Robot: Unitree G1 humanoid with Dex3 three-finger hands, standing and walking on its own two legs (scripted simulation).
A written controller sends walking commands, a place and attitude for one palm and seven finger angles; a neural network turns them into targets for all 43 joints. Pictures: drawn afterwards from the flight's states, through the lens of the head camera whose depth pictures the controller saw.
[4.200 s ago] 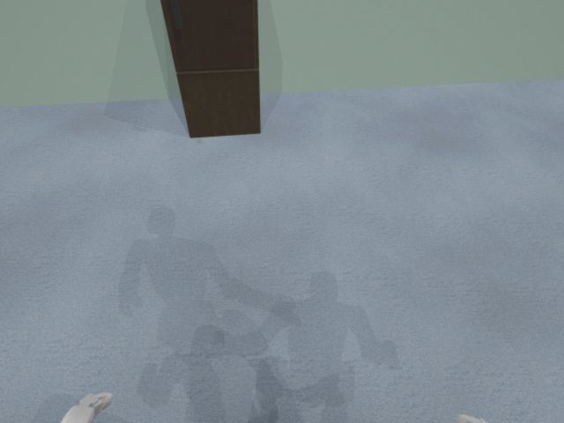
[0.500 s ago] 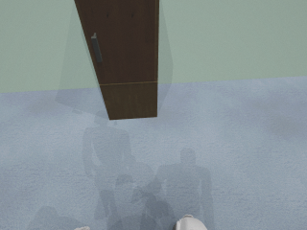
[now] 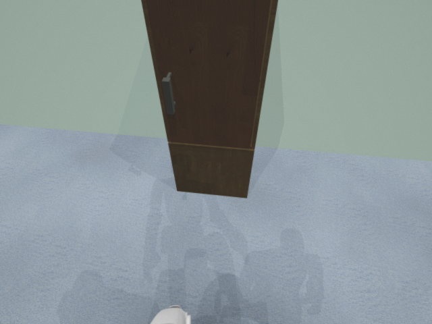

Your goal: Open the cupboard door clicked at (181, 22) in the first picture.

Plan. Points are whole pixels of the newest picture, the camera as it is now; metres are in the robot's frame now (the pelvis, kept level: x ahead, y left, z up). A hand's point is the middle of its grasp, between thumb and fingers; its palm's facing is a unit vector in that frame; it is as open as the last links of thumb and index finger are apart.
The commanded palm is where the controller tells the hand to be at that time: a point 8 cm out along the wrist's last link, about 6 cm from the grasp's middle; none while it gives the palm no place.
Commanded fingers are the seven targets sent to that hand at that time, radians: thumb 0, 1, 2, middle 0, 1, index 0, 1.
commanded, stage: take the last steps up to it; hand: left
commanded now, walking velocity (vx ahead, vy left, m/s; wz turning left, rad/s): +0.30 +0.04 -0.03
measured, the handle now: (170, 93) +0.87 +0.25 -0.07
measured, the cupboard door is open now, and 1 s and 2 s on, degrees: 0 0 0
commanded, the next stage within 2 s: come to a stop and stand still in 0.94 s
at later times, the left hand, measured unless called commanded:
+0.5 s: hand (125, 307) +0.18 +0.22 -0.17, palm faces +0.02 -0.98 -0.20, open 7.4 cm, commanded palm none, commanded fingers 0.00 0.90 0.90 -0.20 -0.30 -0.20 -0.30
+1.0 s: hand (168, 269) +0.27 +0.14 -0.16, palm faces +0.02 -0.98 -0.19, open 7.3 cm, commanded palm none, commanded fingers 0.00 0.90 0.90 -0.20 -0.30 -0.20 -0.30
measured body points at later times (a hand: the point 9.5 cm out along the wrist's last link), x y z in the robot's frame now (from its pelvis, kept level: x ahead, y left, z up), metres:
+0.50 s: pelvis +0.13 +0.04 +0.00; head +0.13 +0.03 +0.45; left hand +0.18 +0.27 -0.15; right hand +0.10 -0.19 -0.16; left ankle +0.09 +0.13 -0.74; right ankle +0.20 -0.11 -0.69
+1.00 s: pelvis +0.27 -0.03 +0.01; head +0.28 -0.04 +0.46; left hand +0.27 +0.19 -0.14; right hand +0.31 -0.26 -0.16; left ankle +0.34 +0.12 -0.69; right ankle +0.25 -0.11 -0.74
